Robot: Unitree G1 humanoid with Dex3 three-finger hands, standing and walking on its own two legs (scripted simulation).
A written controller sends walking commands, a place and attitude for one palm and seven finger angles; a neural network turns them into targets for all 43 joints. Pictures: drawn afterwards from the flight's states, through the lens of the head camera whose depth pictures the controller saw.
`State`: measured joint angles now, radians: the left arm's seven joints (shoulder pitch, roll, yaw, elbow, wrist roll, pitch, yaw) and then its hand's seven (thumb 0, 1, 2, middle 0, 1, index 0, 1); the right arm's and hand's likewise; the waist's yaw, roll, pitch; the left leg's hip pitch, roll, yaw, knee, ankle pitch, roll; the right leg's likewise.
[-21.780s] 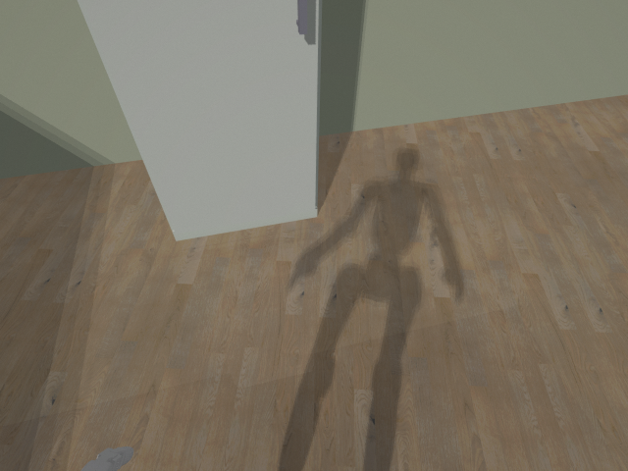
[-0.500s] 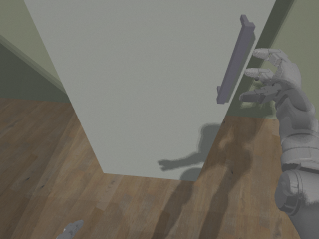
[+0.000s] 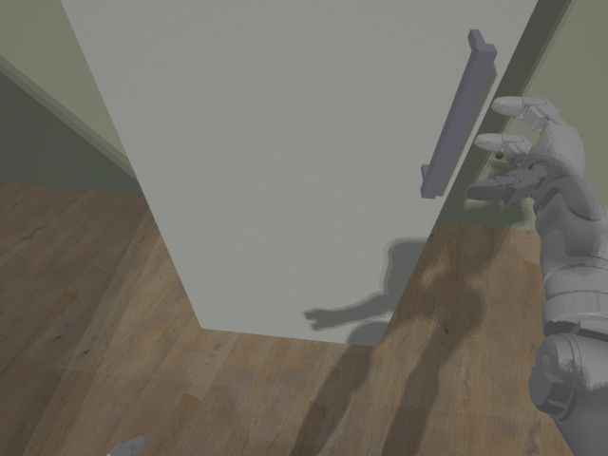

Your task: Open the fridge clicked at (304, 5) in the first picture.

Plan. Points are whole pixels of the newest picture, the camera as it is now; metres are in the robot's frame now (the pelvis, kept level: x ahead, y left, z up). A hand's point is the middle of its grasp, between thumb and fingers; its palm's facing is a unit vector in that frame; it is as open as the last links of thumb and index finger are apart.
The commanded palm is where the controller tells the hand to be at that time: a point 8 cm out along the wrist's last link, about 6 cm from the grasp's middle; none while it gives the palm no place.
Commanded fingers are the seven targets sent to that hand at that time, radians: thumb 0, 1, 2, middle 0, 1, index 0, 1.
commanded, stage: feel for the door with the fingertips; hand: right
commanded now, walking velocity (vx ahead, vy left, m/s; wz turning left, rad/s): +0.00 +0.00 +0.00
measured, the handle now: (449, 123) +0.53 -0.13 +0.18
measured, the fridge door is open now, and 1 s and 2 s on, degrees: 0 0 0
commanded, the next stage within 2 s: slide the fingers in behind the handle in 0.72 s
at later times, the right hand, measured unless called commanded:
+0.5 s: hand (476, 141) +0.48 -0.16 +0.19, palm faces +0.00 +1.00 +0.00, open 14.0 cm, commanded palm +0.46 -0.21 +0.19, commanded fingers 0.00 0.50 -0.30 0.30 1.20 0.30 1.20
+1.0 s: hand (477, 139) +0.49 -0.16 +0.19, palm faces -0.01 +1.00 +0.01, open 13.8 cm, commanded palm +0.46 -0.20 +0.19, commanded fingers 0.00 0.50 -0.30 0.30 1.20 0.30 1.20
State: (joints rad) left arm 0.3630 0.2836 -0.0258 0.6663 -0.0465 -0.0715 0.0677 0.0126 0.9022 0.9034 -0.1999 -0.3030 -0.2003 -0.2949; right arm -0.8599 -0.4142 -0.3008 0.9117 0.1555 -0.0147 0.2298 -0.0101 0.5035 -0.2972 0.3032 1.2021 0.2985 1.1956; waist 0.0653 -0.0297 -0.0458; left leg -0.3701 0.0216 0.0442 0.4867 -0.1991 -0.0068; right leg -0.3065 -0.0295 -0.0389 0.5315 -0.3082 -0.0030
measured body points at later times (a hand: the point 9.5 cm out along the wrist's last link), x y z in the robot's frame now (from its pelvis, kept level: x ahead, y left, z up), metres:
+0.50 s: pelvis +0.00 +0.00 +0.00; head +0.04 +0.01 +0.45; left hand +0.06 +0.26 -0.12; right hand +0.48 -0.21 +0.19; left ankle +0.03 +0.13 -0.74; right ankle -0.03 -0.12 -0.74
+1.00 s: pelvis +0.00 +0.00 +0.00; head +0.04 +0.00 +0.45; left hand +0.05 +0.26 -0.12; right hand +0.48 -0.21 +0.19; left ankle +0.03 +0.13 -0.74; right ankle -0.03 -0.12 -0.74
